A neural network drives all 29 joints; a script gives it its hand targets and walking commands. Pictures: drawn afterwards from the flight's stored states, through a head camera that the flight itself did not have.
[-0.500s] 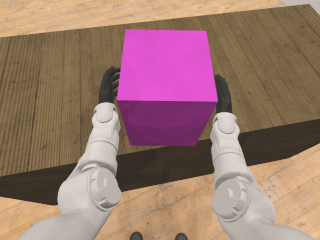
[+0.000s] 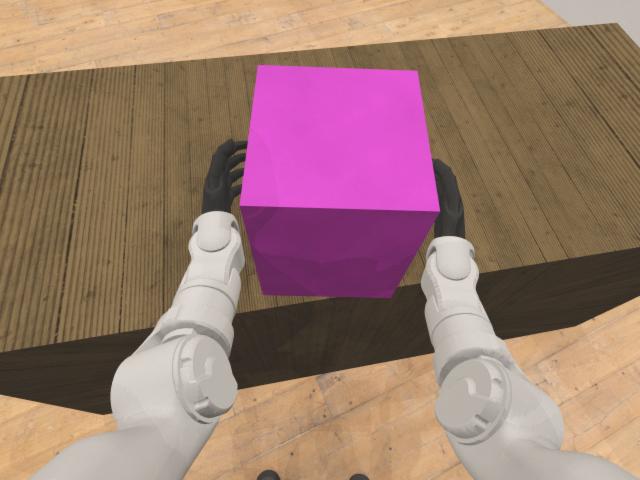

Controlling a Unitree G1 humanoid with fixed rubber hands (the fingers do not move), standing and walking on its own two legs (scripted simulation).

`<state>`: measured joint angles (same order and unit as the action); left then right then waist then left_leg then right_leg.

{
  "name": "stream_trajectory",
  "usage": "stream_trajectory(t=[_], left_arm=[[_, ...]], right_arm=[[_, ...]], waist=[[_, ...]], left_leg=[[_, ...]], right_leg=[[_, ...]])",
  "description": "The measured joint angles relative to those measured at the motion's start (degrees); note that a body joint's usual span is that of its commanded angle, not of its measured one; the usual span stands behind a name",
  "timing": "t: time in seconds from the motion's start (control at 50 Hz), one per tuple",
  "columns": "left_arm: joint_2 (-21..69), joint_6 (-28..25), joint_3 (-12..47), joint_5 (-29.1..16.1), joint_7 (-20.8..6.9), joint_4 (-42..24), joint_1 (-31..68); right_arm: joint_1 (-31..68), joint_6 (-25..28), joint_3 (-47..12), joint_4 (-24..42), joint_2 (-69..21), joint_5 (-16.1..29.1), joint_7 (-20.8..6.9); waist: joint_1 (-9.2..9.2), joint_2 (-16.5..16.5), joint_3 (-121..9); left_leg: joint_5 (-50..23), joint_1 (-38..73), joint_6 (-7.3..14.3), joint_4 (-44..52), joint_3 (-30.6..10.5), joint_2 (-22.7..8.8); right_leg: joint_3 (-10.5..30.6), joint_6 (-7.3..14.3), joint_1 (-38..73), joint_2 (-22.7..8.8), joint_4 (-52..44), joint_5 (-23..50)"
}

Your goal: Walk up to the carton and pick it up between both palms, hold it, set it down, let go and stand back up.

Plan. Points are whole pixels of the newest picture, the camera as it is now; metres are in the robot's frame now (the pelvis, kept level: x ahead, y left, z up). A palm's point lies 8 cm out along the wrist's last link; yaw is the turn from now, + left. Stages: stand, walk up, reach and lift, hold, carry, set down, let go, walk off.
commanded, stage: reach and lift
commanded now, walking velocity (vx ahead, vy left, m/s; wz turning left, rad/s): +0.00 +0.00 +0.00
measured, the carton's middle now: (332, 194) +0.48 +0.00 +0.01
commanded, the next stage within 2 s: none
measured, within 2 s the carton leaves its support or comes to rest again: leaves its support in 0.92 s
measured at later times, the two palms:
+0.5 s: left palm (218, 220) +0.42 +0.15 +0.03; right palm (449, 236) +0.40 -0.14 +0.03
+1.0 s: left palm (214, 238) +0.39 +0.15 +0.05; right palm (459, 255) +0.37 -0.14 +0.05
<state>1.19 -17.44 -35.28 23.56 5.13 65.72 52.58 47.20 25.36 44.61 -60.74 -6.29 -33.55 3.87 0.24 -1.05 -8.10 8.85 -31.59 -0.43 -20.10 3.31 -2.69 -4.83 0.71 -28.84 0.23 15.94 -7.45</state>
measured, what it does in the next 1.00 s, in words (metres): stands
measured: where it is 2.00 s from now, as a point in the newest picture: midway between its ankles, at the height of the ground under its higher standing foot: outside the picture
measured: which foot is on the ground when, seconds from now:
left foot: down 0.00-1.00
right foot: down 0.00-1.00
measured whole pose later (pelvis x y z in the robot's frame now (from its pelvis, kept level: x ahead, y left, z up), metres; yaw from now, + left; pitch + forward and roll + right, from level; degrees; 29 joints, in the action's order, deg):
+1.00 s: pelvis -0.04 +0.00 +0.00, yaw +0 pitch +20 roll -1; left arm -3.6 -17.4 -17.8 5.4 9.2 77.5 52.4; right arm 47.1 21.4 27.0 -71.4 0.4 -17.2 6.3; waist 1.1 -0.3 -13.8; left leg 6.7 -35.9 0.2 -22.8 3.8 -2.9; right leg -5.8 0.9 -33.2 -0.2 18.6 -5.2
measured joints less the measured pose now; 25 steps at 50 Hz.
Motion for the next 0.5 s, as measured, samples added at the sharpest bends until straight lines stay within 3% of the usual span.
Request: stream_trajectory(t=[0.2, 0.5], left_arm=[[-0.2, -1.3, 2.1, -1.9, 1.2, 1.3, -0.1], [-0.9, -1.8, 5.8, -6.3, 2.2, 2.8, -1.7]], right_arm=[[1.1, 3.5, -1.5, -6.4, 3.0, 2.5, 0.5], [0.0, 4.0, -6.7, -9.1, 4.6, 6.6, 1.5]], waist=[[-0.38, -0.4, -0.8], [-0.54, -0.1, -2.4]], left_leg=[[0.1, -1.2, -0.1, -1.0, 0.2, -0.4], [-0.8, -2.5, 0.0, -0.9, 0.4, -0.6]], right_leg=[[-0.4, 0.2, -0.8, 0.2, 0.0, 0.4], [-0.9, 0.4, -1.9, 0.3, -0.5, 1.5]])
